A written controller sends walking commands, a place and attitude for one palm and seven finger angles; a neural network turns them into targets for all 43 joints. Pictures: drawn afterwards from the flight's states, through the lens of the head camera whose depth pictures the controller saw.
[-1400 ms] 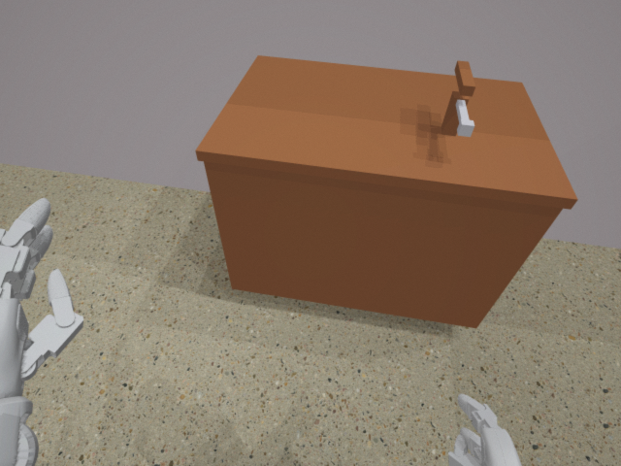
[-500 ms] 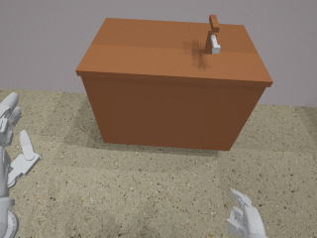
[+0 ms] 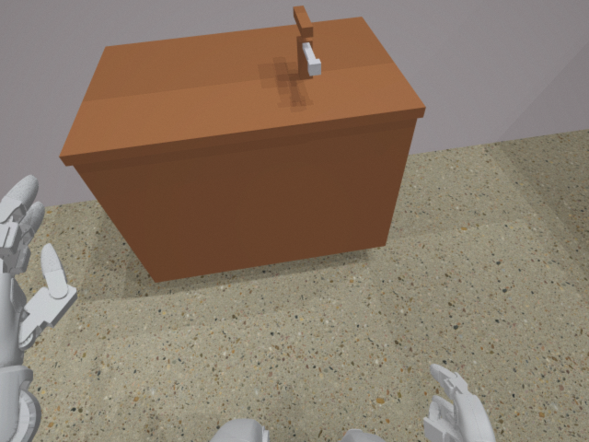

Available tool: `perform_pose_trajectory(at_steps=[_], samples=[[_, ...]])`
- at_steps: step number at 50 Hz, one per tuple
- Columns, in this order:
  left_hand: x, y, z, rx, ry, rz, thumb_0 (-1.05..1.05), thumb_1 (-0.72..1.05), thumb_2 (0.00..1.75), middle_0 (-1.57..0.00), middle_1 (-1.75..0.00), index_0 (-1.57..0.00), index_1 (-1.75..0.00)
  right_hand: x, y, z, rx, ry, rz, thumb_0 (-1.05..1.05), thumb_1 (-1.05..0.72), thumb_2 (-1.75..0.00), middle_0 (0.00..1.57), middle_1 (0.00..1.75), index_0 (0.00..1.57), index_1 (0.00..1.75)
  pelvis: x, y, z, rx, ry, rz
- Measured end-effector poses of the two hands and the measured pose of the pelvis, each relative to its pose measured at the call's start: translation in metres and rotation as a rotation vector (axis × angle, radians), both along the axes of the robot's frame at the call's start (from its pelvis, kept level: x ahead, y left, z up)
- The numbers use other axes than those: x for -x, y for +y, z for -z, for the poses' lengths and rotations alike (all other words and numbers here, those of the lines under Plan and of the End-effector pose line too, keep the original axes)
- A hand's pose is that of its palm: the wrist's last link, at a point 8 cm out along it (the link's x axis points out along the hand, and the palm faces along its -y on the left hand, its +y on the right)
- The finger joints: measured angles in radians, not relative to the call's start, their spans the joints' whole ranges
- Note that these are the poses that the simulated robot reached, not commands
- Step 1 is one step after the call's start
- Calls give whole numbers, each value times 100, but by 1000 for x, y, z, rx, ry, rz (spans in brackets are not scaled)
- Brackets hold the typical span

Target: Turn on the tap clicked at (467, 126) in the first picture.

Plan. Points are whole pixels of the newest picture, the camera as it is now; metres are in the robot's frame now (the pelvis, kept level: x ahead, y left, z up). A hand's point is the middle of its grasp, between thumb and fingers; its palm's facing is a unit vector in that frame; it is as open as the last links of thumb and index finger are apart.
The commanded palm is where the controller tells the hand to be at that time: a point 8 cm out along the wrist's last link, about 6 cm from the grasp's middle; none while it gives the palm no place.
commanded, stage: turn to face it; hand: left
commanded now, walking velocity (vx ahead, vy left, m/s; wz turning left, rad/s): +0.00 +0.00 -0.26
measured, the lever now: (314, 67) +0.89 +0.02 +0.05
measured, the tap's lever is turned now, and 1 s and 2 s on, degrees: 0 0 0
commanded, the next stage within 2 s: take the last steps up to it in 0.06 s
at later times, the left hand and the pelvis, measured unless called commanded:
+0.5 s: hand (121, 261) +0.25 +0.18 +0.19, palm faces +0.22 -0.90 -0.37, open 7.4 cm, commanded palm +0.20 +0.22 +0.20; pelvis -0.02 -0.01 +0.03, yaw -12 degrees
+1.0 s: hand (210, 210) +0.31 +0.11 +0.20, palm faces +0.25 -0.92 -0.30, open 7.4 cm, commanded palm +0.26 +0.15 +0.20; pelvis +0.04 -0.08 +0.01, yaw -13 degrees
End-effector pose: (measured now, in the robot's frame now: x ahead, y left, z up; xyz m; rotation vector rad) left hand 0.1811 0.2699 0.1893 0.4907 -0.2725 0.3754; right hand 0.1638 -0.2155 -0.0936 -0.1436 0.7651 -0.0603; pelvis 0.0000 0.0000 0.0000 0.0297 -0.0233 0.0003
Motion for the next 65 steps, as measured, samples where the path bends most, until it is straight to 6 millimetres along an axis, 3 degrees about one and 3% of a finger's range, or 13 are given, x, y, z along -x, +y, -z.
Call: perform_pose_trajectory(at_steps=[5, 10, 17, 22, 26, 30, 33, 40, 46, 51, 58, 61, 65], samples=[[-2, -8, -11, -38, 30, 101, 1, 89, 90, -21, -30, -21, -30, 26, -19, -22, 46, 14, 81, 1, -90, -90, 20, 30, 20, 30, 6, 0, -14, -11, 35, 47], [3, 2, -21, -65, -30, 142, 1, 89, 90, -21, -30, -21, -30, 48, -34, -37, 126, 12, 127, 1, -90, -90, 20, 30, 20, 30, 14, 10, -16, 8, 56, 76], [-1, 9, -16, 15, -34, 120, 1, 89, 90, -21, -30, -21, -30, 71, -29, -50, 113, -24, 204, 1, -91, -90, 19, 30, 20, 30, 17, 13, -26, 45, 24, 132], [-18, -17, -14, 45, -24, 173, 1, 89, 90, -20, -30, -20, -30, 83, -23, -47, 71, -6, 219, 1, -90, -90, 20, 30, 20, 30, 15, 0, -29, 73, 16, 185], [-39, -51, -18, 10, -34, 249, 1, 90, 90, -20, -30, -20, -30, 90, -32, -39, 34, -5, 246, 1, -90, -90, 20, 30, 20, 30, 15, -20, -26, 77, 12, 229], [-55, -91, -20, -68, -78, 313, 1, 90, 90, -21, -30, -20, -30, 93, -62, -18, 7, -18, 280, 1, -90, -90, 20, 30, 20, 30, 14, -48, -6, 67, 16, 242], [-58, -114, -15, -59, -83, 355, 1, 89, 90, -21, -30, -21, -30, 98, -89, -7, 28, 28, 307, 1, -90, -90, 20, 30, 20, 30, 16, -57, 0, 69, 3, 253], [-56, -123, -19, -44, -46, 350, 1, 89, 90, -21, -30, -21, -30, 110, -135, -28, 138, 119, 369, 1, -91, -90, 20, 30, 20, 30, -1, -75, -14, 52, 11, 253], [-71, -112, -22, 23, -154, 279, 1, 89, 90, -21, -30, -21, -30, 83, -150, -41, 226, 78, 355, 1, -91, -90, 19, 30, 20, 30, -27, -80, -10, 55, -4, 236], [-98, -119, -20, 57, -137, 248, 1, 89, 90, -21, -30, -21, -30, 41, -139, -44, 158, -10, 328, 1, -91, -90, 19, 30, 19, 30, -43, -88, -15, 54, -18, 229], [-113, -156, -30, -9, -48, 270, 1, 89, 90, -21, -30, -21, -30, -5, -125, -44, 14, -54, 256, 1, -90, -90, 20, 30, 20, 30, -66, -117, -27, 65, 5, 244], [-122, -174, -29, -35, -24, 247, 1, 89, 90, -21, -30, -21, -30, -18, -136, -35, -23, -46, 237, 1, -90, -90, 20, 30, 20, 30, -76, -137, -25, 64, 5, 243], [-137, -203, -22, -67, -41, 215, 1, 89, 90, -21, -30, -21, -30, -33, -169, -10, -33, -27, 215, 1, -90, -90, 20, 30, 20, 30, -87, -167, -6, 51, 1, 221]])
